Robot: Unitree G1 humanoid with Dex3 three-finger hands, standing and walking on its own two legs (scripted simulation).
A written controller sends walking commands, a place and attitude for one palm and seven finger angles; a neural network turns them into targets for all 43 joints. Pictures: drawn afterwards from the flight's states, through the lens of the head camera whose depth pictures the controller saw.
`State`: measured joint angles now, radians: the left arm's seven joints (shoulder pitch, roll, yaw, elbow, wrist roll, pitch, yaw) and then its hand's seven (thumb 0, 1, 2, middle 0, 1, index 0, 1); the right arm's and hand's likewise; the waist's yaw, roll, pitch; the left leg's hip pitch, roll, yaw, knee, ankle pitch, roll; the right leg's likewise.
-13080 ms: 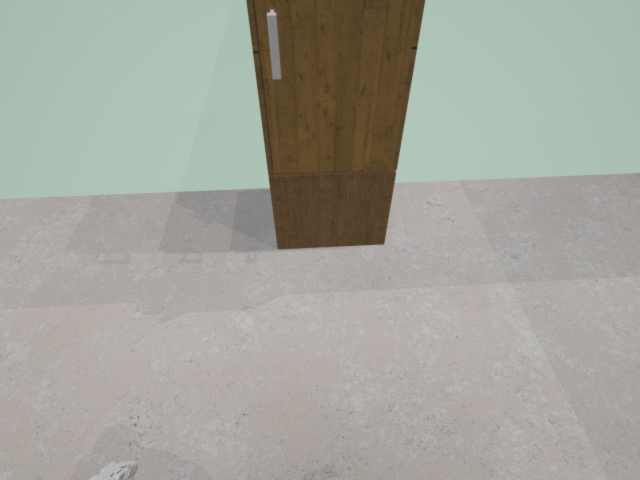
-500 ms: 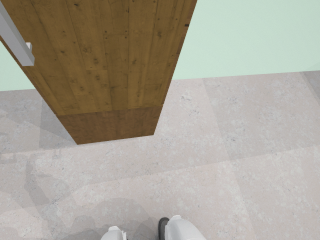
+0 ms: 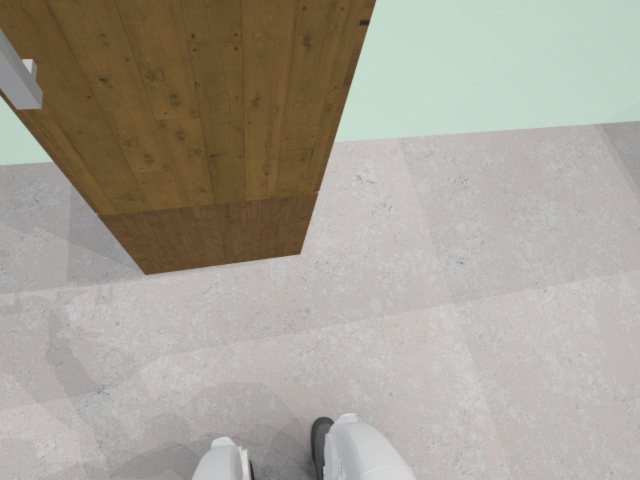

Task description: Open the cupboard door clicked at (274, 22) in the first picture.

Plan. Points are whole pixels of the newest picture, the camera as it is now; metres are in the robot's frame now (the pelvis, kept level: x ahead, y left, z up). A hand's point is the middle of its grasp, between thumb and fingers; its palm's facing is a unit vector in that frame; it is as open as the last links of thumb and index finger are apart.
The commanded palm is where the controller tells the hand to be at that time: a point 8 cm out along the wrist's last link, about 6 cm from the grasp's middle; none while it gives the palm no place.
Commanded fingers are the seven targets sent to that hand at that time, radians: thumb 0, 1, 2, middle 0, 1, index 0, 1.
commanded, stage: move the hooked fingers beside the handle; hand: left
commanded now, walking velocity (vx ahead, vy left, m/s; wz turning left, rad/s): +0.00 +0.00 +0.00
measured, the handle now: out of the picture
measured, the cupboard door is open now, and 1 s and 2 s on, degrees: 0 0 0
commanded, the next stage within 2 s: slide the fingers in behind the handle in 0.26 s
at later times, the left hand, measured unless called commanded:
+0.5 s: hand out of the picture +0.52 +0.33 +0.13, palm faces +0.07 -1.00 -0.01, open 14.0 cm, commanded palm +0.50 +0.36 +0.13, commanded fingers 0.00 -0.50 0.30 -0.30 -1.20 -0.30 -1.20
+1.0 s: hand out of the picture +0.51 +0.28 +0.14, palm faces +0.06 -1.00 -0.01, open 14.0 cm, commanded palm +0.49 +0.33 +0.13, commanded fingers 0.00 -0.50 0.30 -0.30 -1.20 -0.30 -1.20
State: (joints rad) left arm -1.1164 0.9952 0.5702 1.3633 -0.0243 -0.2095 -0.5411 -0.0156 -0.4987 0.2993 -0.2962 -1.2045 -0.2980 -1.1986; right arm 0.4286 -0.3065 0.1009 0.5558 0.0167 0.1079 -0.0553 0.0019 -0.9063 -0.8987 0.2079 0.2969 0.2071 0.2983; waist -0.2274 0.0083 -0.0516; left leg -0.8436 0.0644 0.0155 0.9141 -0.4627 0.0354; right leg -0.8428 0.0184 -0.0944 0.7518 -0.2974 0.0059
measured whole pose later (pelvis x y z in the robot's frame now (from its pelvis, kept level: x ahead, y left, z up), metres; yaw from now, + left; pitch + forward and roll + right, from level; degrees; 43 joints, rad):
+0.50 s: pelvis +0.01 +0.00 +0.00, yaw +0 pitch +23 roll -5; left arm -1.05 0.95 0.57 1.29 -0.06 -0.20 -0.55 -0.02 -0.50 0.30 -0.29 -1.20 -0.30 -1.20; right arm 0.47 -0.30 0.09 0.56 0.01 0.13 -0.03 0.00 -0.91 -0.90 0.21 0.30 0.21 0.30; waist -0.21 0.02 -0.08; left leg -0.83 0.06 0.02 0.90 -0.48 0.04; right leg -0.83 0.02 -0.09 0.74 -0.31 0.01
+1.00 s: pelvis +0.01 -0.01 +0.01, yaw +1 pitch +20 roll -4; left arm -1.01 0.81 0.50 1.28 -0.08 -0.23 -0.46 -0.02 -0.50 0.30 -0.30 -1.20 -0.30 -1.20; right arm 0.43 -0.29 0.08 0.57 0.02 0.10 -0.03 0.00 -0.91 -0.90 0.21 0.30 0.21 0.30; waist -0.19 0.02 -0.08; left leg -0.75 0.06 0.02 0.87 -0.46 0.03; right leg -0.77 0.02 -0.09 0.73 -0.31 0.00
